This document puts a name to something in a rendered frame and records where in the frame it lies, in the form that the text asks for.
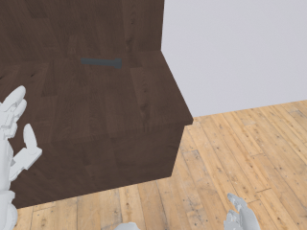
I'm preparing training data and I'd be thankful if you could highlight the counter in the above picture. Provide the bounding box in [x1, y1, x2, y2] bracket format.
[0, 0, 194, 210]

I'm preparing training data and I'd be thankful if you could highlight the robot left forearm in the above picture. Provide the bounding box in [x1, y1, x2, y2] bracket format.
[0, 190, 18, 230]

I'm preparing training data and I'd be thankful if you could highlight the robot right hand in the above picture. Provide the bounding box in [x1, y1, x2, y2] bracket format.
[224, 193, 261, 230]

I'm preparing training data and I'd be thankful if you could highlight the robot left hand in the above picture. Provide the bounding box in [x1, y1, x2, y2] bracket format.
[0, 85, 42, 192]

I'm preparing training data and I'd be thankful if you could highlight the tap lever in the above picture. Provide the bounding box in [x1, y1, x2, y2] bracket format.
[81, 57, 122, 69]

